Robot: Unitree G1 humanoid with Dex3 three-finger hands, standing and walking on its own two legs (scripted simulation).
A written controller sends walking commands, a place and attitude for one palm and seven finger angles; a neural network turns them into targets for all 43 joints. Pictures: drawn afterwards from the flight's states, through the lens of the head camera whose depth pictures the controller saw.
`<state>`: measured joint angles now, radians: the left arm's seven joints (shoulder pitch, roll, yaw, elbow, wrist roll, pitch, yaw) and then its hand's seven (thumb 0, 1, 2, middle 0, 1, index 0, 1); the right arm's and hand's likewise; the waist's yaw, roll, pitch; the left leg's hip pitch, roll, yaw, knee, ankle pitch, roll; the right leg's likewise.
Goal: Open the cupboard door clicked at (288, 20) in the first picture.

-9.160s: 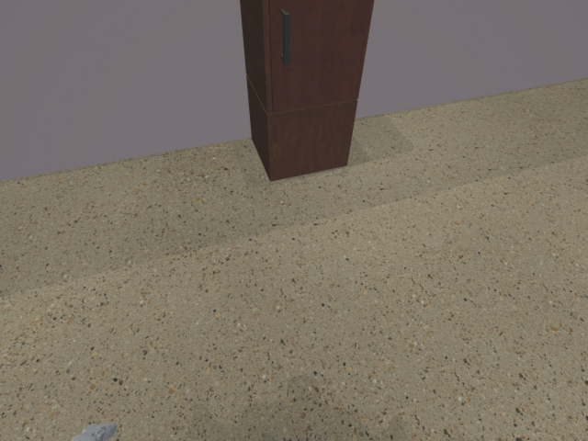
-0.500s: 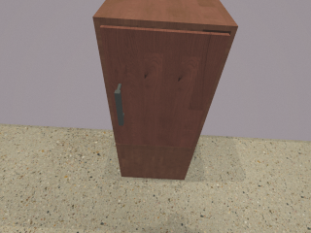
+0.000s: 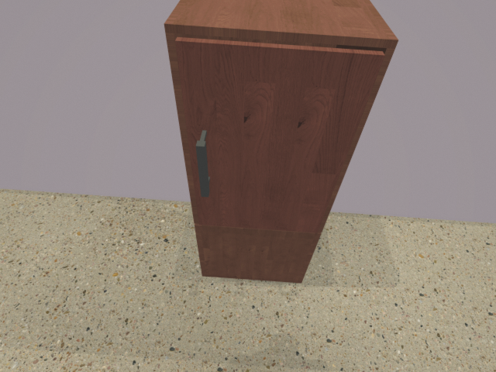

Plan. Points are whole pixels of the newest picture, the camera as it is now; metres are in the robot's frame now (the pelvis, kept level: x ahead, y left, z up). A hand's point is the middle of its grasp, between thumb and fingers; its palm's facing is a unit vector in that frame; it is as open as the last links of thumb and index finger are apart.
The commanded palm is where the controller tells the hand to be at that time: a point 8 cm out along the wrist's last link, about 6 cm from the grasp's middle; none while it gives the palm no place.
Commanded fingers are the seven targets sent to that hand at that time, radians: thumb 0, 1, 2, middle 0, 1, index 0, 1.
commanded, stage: look again from close up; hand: left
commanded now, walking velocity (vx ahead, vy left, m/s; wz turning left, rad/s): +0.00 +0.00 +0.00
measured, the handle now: (204, 165) +0.59 +0.14 -0.05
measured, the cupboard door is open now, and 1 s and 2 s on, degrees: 0 0 0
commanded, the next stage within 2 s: shuffle to correct the standing spot in 0.18 s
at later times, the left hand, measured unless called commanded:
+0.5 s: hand out of the picture +0.02 +0.19 -0.18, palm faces -0.04 -0.98 -0.21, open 7.4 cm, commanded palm none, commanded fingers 0.00 0.90 0.90 -0.20 -0.30 -0.20 -0.30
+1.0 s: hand out of the picture +0.04 +0.13 -0.19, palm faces +0.04 -0.98 -0.18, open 7.3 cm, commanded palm none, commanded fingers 0.00 0.90 0.90 -0.20 -0.30 -0.20 -0.30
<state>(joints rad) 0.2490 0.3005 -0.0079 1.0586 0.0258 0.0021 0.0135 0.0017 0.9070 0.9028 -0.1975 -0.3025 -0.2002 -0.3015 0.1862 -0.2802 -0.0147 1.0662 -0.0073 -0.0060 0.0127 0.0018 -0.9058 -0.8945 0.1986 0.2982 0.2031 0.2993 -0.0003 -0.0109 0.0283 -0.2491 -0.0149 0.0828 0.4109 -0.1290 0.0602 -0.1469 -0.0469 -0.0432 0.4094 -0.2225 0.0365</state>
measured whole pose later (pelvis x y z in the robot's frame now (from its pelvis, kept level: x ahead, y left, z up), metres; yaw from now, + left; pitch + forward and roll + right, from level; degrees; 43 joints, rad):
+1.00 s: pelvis +0.04 -0.03 -0.01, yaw +0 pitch -2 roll -1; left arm 0.32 0.11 0.01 1.05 0.02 0.01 0.06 0.00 0.91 0.90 -0.20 -0.30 -0.20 -0.30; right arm 0.24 -0.16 -0.05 1.08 0.00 0.04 -0.03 0.00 -0.92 -0.89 0.20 0.30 0.20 0.30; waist 0.00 0.01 0.05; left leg -0.26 0.04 0.08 0.58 -0.28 0.00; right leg -0.13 -0.01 -0.07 0.52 -0.35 -0.01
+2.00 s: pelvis +0.01 -0.01 -0.01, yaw +1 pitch -2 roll -1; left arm 0.34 0.15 0.00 1.02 0.03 -0.01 0.04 0.00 0.91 0.90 -0.20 -0.30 -0.20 -0.30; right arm 0.29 -0.17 -0.01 1.01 -0.01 -0.01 -0.02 0.01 -0.93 -0.89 0.20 0.30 0.20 0.30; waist -0.01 0.00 -0.01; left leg -0.30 -0.01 0.09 0.52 -0.20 0.06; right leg -0.20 -0.06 -0.07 0.53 -0.30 0.03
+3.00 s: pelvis +0.01 -0.02 -0.01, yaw +0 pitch -1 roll -2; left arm 0.31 0.15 0.00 1.02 0.03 0.00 0.05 0.01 0.92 0.90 -0.20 -0.30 -0.20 -0.30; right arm 0.25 -0.17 -0.03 0.99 -0.01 0.00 -0.02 0.01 -0.94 -0.89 0.20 0.30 0.20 0.30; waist -0.02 0.02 0.03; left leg -0.34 0.04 0.07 0.59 -0.24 0.03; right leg -0.21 -0.01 -0.07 0.54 -0.32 0.00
